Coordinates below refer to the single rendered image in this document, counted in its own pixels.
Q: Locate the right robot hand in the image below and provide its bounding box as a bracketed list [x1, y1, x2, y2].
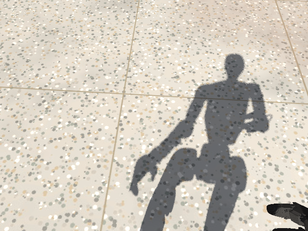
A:
[267, 202, 308, 231]

